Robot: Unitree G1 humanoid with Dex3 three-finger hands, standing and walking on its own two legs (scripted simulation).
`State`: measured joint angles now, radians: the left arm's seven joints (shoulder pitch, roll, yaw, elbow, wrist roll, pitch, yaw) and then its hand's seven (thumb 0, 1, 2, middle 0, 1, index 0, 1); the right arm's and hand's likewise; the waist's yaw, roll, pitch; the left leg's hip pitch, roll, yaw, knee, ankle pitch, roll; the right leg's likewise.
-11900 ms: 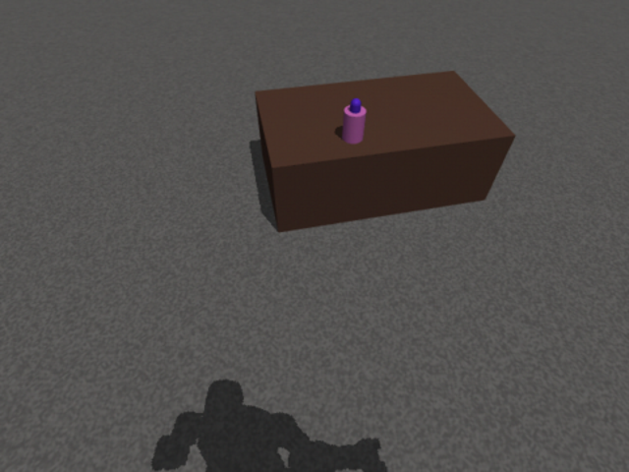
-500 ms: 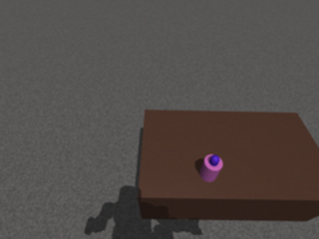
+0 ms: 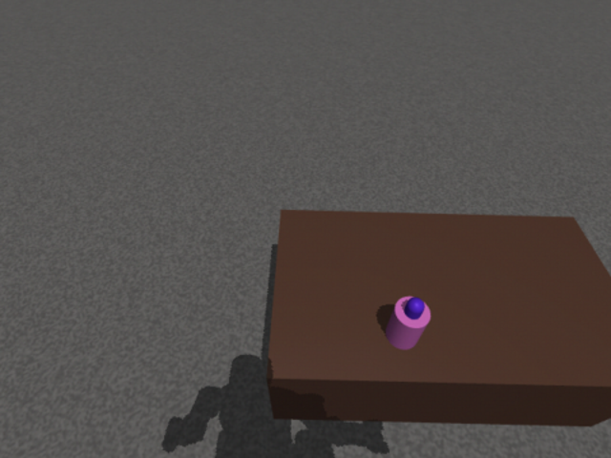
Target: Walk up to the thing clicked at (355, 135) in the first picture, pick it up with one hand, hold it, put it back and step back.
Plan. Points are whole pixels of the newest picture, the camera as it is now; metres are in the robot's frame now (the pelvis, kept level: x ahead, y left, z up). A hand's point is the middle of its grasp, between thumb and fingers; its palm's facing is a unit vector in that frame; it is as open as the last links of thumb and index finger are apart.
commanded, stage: stand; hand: right
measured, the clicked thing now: (409, 319) +0.48 -0.24 -0.34
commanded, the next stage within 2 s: go down in 0.54 s
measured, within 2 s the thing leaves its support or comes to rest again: neither
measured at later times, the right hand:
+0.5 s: hand out of the picture +0.08 -0.25 -0.15, palm faces -0.02 +0.94 -0.35, open 7.4 cm
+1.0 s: hand (488, 454) +0.16 -0.26 -0.15, palm faces +0.03 +0.94 -0.34, open 13.5 cm
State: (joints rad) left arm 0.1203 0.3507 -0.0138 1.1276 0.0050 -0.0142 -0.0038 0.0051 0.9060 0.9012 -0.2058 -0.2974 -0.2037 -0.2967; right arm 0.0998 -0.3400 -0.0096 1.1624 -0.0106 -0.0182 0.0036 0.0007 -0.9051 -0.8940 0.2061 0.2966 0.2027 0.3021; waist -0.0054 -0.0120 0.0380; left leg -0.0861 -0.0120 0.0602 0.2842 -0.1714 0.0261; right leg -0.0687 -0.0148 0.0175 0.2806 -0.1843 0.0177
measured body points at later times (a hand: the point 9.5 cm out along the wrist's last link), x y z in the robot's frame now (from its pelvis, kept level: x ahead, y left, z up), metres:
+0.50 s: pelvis +0.00 +0.00 +0.00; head +0.01 +0.01 +0.45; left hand +0.07 +0.30 -0.14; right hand +0.08 -0.30 -0.13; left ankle -0.01 +0.10 -0.75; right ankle -0.02 -0.13 -0.75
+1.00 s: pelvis -0.01 -0.01 -0.02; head +0.02 -0.01 +0.43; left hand +0.09 +0.25 -0.13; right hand +0.16 -0.31 -0.12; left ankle -0.01 +0.10 -0.75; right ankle -0.02 -0.13 -0.75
